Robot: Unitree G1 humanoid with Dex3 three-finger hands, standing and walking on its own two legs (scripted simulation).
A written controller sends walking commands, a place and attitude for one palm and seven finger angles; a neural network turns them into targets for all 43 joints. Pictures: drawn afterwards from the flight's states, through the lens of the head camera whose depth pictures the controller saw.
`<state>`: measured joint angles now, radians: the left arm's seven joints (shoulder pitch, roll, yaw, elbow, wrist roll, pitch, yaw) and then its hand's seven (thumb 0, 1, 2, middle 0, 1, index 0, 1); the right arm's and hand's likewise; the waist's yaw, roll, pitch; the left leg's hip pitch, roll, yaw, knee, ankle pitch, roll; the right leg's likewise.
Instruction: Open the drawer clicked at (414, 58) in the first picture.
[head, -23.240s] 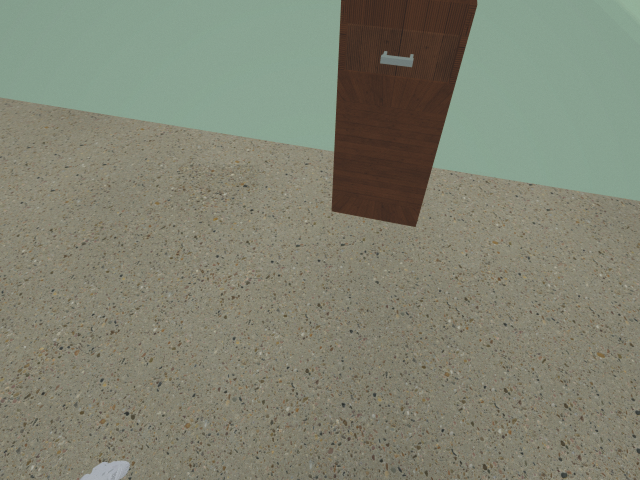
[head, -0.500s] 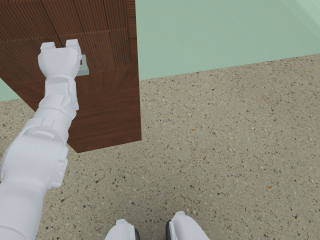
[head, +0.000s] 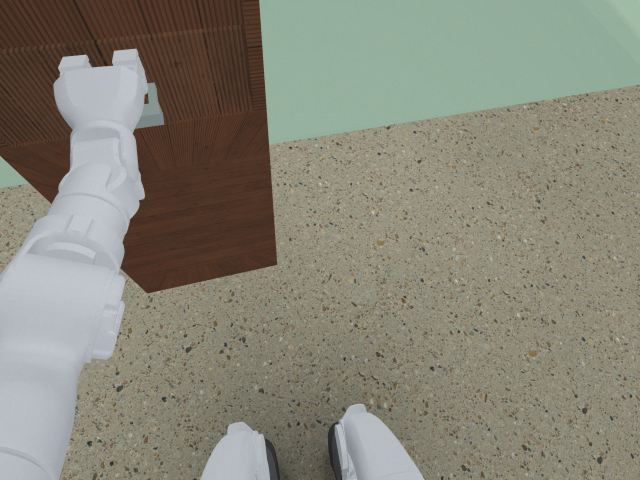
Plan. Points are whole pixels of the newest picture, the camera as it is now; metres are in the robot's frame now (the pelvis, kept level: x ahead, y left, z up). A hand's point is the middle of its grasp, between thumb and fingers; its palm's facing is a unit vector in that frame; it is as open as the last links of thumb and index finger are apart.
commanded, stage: lift the fingers back up to retry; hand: left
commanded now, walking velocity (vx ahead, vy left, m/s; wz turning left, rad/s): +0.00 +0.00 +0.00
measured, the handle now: (120, 107) +0.60 +0.19 +0.04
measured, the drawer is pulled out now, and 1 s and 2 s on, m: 0.00 0.00 0.00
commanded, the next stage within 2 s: re-aim the fingers above the handle in 0.78 s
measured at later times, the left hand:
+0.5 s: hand (117, 122) +0.56 +0.18 +0.06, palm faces -0.05 -0.04 -1.00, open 13.7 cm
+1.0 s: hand (106, 108) +0.55 +0.18 +0.09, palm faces -0.04 -0.03 -1.00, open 13.8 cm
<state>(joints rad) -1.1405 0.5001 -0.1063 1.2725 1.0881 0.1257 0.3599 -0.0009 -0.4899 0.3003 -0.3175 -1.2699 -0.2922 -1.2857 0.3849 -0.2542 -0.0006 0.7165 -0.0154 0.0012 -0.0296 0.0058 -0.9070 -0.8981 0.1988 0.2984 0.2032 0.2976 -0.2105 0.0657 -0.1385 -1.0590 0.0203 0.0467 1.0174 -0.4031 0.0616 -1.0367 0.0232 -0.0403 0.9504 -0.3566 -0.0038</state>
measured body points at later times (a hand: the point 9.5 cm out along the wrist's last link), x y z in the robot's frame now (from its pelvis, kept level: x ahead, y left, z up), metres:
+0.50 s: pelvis +0.04 +0.00 +0.03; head +0.16 +0.00 +0.47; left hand +0.55 +0.18 +0.11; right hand +0.01 -0.27 -0.09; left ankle +0.03 +0.08 -0.67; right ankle +0.04 -0.12 -0.67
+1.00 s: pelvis +0.06 -0.01 +0.05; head +0.15 -0.02 +0.49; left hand +0.54 +0.18 +0.15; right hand +0.10 -0.28 -0.08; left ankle +0.03 +0.08 -0.67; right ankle +0.04 -0.12 -0.67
